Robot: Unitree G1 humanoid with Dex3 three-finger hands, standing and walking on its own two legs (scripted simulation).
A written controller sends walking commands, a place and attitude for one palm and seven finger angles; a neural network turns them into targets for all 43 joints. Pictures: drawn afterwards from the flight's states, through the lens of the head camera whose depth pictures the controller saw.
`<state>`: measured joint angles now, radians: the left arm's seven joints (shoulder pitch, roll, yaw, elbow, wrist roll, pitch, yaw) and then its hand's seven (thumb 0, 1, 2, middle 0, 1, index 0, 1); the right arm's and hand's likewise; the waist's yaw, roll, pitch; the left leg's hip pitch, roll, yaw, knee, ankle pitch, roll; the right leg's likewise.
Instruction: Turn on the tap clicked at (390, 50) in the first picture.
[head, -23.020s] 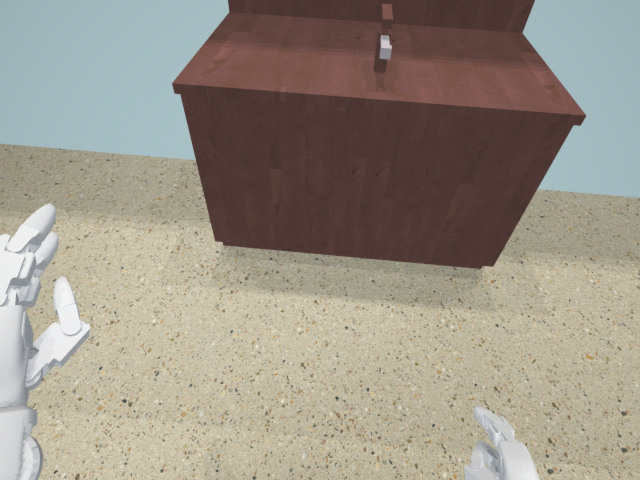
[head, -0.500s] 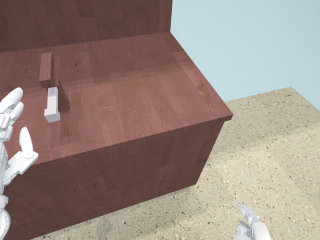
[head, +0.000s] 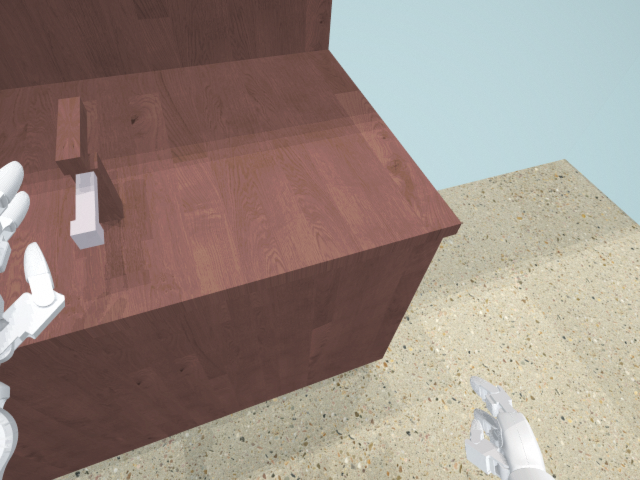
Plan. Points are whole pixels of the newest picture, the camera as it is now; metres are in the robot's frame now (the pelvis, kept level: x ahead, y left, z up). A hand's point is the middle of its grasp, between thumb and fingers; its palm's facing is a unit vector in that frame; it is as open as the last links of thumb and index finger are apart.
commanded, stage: turn the palm inward beside the body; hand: left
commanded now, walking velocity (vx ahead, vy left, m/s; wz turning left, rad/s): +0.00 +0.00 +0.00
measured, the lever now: (87, 232) +0.36 +0.33 +0.08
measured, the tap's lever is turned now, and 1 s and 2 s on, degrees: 0 0 0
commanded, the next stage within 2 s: none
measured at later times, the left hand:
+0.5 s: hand (72, 353) +0.19 +0.23 +0.15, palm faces +0.54 -0.80 -0.26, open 7.5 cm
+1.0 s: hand (114, 344) +0.20 +0.21 +0.14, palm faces +0.54 -0.80 -0.25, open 7.5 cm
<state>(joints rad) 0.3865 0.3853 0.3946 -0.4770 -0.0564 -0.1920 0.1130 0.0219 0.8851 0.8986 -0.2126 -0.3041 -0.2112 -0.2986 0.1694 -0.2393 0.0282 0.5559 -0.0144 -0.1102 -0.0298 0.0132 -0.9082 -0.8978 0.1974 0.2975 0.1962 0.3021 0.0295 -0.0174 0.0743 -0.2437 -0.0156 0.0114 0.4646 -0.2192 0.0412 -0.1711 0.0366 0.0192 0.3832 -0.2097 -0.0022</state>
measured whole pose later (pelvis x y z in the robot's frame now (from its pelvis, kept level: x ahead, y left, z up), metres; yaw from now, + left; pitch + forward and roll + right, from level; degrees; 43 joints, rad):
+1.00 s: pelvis +0.02 -0.06 -0.02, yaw +2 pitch +1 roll +1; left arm 0.43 0.27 0.31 -0.39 -0.15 -0.04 0.15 0.02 0.89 0.90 -0.21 -0.30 -0.20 -0.30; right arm 0.19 -0.26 0.01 0.70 -0.02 -0.21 -0.08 0.01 -0.91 -0.90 0.20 0.30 0.20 0.30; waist 0.09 0.05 -0.05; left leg -0.32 -0.01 -0.06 0.64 -0.33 -0.02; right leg -0.27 0.04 -0.08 0.65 -0.39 -0.08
